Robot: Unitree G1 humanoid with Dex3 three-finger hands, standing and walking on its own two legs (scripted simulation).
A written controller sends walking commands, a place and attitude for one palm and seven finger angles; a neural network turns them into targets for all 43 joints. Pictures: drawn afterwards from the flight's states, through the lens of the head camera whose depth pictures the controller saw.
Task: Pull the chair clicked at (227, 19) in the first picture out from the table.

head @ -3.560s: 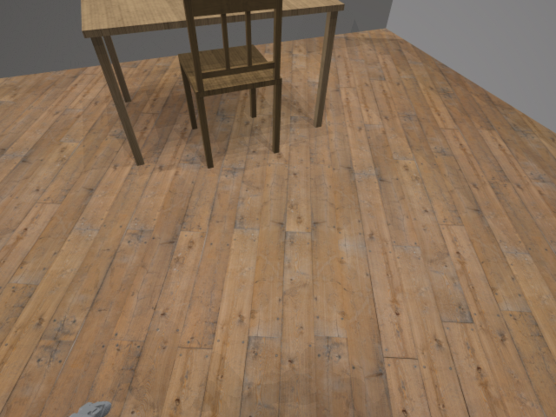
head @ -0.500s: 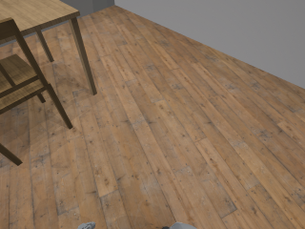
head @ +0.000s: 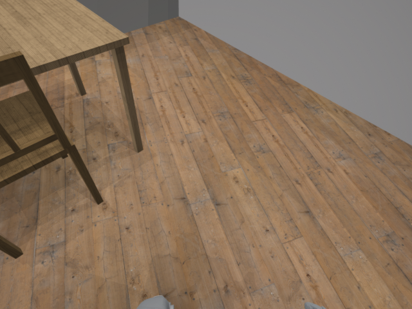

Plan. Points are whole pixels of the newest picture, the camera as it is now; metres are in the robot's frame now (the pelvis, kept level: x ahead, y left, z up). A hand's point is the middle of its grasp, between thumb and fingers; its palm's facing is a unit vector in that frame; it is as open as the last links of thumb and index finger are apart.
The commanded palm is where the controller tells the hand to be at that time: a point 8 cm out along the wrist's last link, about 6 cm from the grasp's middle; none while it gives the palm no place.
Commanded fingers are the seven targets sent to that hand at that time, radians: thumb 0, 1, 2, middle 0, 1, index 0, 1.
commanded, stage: walk to a spot facing it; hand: left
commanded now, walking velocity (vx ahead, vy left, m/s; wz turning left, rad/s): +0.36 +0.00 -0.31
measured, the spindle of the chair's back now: out of the picture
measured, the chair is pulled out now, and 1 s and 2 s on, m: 0.00 0.00 0.00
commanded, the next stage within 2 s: turn to face it in 0.24 s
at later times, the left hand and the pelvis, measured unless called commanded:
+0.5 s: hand (174, 218) +0.35 +0.11 -0.15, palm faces -0.17 -0.95 -0.25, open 7.4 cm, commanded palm none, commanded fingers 0.00 0.90 0.90 -0.20 -0.30 -0.20 -0.30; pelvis +0.20 -0.06 +0.00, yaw -8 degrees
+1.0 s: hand (143, 245) +0.28 +0.17 -0.17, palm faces +0.19 -0.96 -0.21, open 7.3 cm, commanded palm none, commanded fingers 0.00 0.90 0.90 -0.20 -0.30 -0.20 -0.30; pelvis +0.24 -0.04 +0.01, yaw +9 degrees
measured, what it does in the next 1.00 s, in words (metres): walks ahead: right foot, then left foot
